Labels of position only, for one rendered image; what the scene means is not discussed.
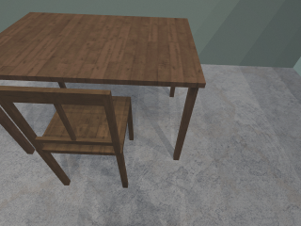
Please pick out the table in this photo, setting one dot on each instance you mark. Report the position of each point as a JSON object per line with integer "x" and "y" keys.
{"x": 102, "y": 49}

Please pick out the chair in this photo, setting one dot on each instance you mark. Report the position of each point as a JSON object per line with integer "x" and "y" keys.
{"x": 86, "y": 121}

